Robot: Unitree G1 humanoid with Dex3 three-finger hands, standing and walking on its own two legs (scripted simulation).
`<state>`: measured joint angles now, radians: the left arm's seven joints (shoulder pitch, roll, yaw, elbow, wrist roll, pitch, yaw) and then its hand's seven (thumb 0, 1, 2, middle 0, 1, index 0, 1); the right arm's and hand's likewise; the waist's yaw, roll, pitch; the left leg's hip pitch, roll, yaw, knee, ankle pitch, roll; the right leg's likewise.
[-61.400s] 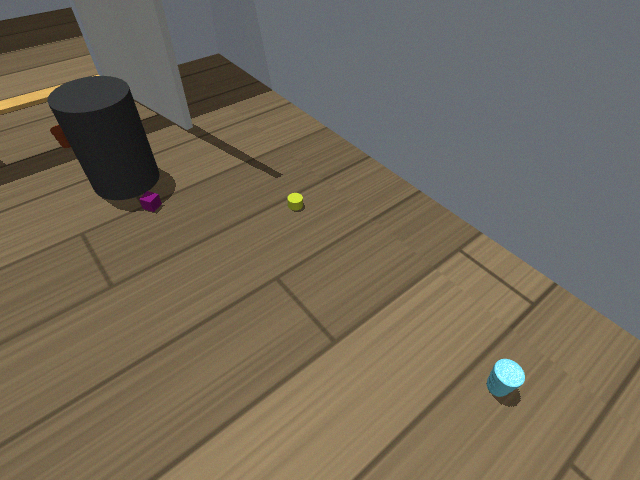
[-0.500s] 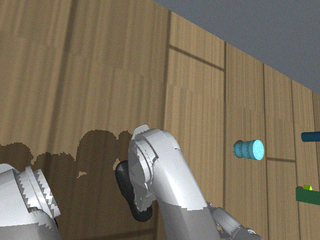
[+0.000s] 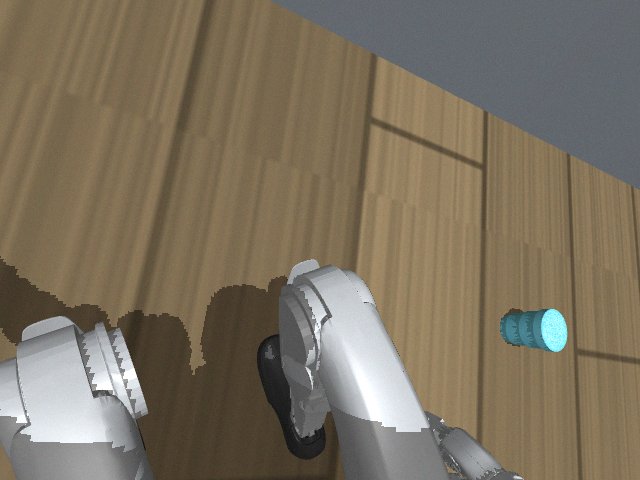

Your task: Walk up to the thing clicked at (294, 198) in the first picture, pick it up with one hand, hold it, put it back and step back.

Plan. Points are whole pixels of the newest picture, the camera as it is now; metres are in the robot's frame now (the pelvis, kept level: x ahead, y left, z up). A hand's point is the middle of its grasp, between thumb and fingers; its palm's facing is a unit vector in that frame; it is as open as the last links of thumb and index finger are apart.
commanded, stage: settle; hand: left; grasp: from above
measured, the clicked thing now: out of the picture +0.46 +0.41 -0.23
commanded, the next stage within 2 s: lift in 0.46 s
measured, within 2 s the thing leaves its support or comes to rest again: neither
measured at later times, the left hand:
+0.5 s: hand out of the picture +0.44 +0.38 -0.13, palm faces -0.40 -0.13 -0.91, open 6.3 cm
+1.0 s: hand out of the picture +0.40 +0.39 -0.06, palm faces -0.43 -0.18 -0.89, open 6.2 cm
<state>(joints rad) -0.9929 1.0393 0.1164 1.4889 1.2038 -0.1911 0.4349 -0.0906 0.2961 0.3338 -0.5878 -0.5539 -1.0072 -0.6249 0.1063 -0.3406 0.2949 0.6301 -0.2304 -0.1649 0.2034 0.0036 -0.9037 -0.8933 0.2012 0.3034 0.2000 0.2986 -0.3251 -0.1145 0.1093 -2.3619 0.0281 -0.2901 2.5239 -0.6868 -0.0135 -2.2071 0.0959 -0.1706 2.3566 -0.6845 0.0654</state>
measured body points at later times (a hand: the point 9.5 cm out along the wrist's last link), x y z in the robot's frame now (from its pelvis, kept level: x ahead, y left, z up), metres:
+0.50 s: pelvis +0.00 -0.01 +0.01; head +0.23 +0.11 +0.38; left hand +0.46 +0.39 -0.08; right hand +0.09 -0.27 -0.07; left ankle +0.07 +0.13 -0.28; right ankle +0.11 -0.12 -0.28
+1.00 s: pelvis -0.01 -0.01 +0.06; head +0.20 +0.10 +0.44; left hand +0.41 +0.39 -0.01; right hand +0.10 -0.27 -0.04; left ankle +0.07 +0.13 -0.28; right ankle +0.11 -0.12 -0.28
